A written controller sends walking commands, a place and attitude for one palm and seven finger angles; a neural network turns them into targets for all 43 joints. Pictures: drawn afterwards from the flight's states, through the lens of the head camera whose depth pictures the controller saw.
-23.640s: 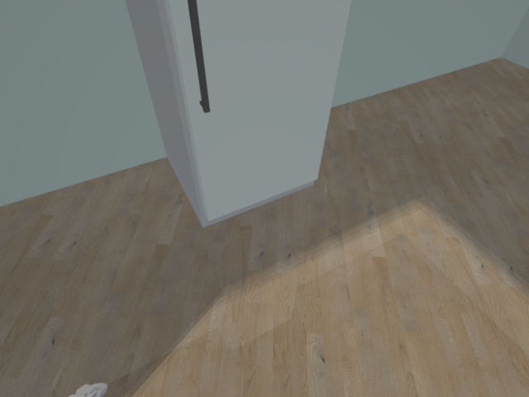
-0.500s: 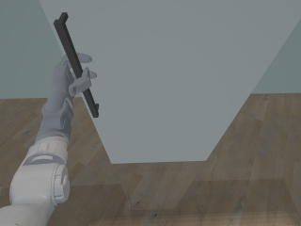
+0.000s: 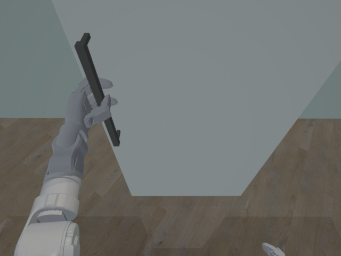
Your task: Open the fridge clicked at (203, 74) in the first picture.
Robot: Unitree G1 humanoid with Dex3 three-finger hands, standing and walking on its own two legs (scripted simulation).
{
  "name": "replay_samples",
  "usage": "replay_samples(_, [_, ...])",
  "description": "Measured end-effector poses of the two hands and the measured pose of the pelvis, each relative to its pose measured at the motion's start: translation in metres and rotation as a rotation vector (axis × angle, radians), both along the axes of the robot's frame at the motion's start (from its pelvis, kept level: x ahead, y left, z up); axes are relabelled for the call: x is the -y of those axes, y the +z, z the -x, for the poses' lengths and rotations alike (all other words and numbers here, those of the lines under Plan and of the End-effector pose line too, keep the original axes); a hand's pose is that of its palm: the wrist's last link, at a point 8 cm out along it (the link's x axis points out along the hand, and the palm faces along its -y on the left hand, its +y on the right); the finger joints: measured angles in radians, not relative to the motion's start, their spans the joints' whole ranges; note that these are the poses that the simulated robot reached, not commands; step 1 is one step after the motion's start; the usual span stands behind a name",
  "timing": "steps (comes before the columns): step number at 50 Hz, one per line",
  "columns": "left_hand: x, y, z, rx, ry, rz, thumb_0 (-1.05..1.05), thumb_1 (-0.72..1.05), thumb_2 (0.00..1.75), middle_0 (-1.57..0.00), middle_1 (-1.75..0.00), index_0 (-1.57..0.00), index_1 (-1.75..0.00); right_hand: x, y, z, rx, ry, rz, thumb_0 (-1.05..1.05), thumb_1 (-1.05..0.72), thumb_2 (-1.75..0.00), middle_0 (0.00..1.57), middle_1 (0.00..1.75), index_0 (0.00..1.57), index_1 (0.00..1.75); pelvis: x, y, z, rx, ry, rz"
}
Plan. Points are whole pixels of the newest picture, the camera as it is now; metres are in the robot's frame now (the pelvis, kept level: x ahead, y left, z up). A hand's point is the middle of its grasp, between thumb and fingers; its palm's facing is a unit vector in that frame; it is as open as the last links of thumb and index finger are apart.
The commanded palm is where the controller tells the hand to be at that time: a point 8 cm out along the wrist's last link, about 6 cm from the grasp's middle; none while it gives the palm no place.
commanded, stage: pull the door a little, standing still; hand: left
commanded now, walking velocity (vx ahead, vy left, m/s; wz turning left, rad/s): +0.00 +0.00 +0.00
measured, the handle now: (104, 101) +0.47 +0.18 +0.09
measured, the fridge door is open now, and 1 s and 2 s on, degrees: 0 21 57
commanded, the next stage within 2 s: walk backward, drawing the door open in 0.34 s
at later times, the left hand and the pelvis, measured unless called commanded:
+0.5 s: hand (104, 139) +0.33 +0.15 +0.12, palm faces -0.05 -0.99 -0.10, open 6.2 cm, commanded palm +0.30 +0.21 +0.11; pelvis +0.05 +0.00 +0.02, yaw -7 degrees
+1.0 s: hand (117, 188) +0.23 +0.10 +0.11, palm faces +0.21 -0.95 -0.22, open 5.9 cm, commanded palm +0.19 +0.15 +0.11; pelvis +0.00 -0.05 +0.01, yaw +6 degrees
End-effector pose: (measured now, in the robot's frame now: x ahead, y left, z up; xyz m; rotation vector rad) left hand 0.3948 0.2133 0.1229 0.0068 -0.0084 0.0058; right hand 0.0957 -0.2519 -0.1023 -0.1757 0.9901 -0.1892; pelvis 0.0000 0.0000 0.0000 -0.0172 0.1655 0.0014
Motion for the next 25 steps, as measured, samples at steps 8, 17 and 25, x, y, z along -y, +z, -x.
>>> replay_samples(8, [0.002, 0.001, 0.004, -0.022, 0.018, 0.008, 0.02, 0.79, 0.82, -0.31, -1.36, -0.32, -1.38, -0.004, 0.008, -0.012, 0.056, -0.011, -0.025, 0.01, -0.91, -0.9, 0.2, 0.3, 0.2, 0.3, 0.0, 0.005, -0.006, 0.008, -0.022, -0.004])
replay_samples(17, [0.004, 0.0, 0.026, 0.005, -0.005, 0.003, 0.02, 0.81, 0.82, -0.25, -1.34, -0.24, -1.32, -0.003, 0.015, -0.023, 0.088, -0.05, -0.037, 0.01, -0.91, -0.9, 0.2, 0.3, 0.2, 0.3, -0.001, 0.009, -0.025, 0.03, -0.062, -0.006])
replay_samples(25, [0.011, 0.005, 0.082, 0.0, -0.054, -0.098, 0.02, 0.74, 0.81, -0.27, -1.3, -0.25, -1.33, -0.009, 0.036, -0.069, 0.198, -0.029, -0.018, 0.01, -0.91, -0.9, 0.2, 0.3, 0.2, 0.3, -0.004, 0.017, -0.05, 0.065, -0.118, 0.003])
